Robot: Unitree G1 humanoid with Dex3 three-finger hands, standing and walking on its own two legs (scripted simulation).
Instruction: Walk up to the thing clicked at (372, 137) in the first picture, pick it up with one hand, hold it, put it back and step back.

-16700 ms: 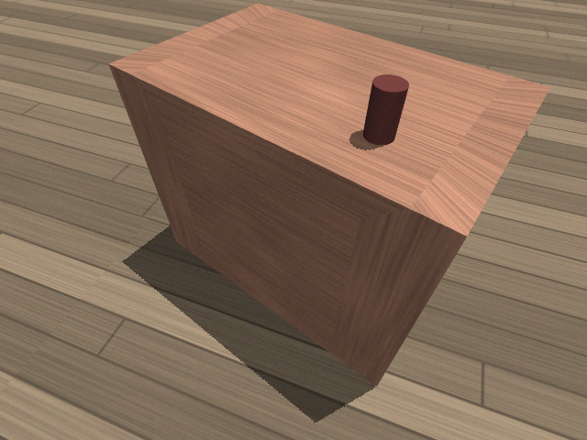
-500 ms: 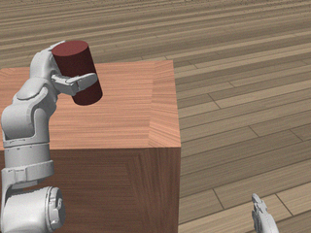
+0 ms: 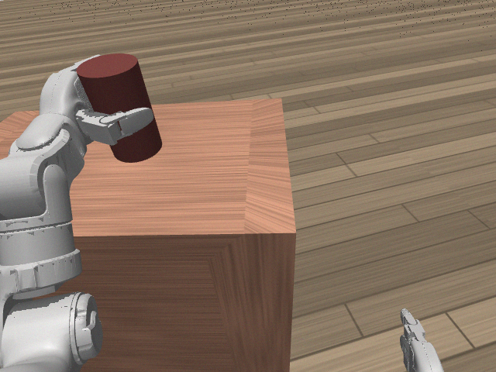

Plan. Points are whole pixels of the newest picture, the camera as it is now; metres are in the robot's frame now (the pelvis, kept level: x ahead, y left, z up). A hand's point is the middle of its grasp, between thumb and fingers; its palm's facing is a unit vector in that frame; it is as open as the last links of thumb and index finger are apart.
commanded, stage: hold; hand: left
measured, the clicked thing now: (124, 110) +0.35 +0.17 +0.31
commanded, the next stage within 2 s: none
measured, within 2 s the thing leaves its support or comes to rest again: neither
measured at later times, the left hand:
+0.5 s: hand (122, 102) +0.34 +0.16 +0.33, palm faces +0.09 -1.00 -0.01, open 10.2 cm
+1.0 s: hand (119, 101) +0.33 +0.16 +0.33, palm faces +0.09 -1.00 -0.01, open 10.2 cm
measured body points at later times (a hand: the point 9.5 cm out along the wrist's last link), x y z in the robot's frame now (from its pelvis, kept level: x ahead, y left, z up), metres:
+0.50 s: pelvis +0.00 +0.00 +0.00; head -0.05 -0.04 +0.44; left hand +0.33 +0.21 +0.33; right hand +0.18 -0.25 -0.08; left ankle +0.03 +0.11 -0.73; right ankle +0.02 -0.13 -0.73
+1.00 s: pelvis +0.00 +0.00 +0.00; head -0.06 -0.04 +0.44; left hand +0.32 +0.22 +0.34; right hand +0.18 -0.26 -0.07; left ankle +0.03 +0.11 -0.73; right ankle +0.02 -0.13 -0.73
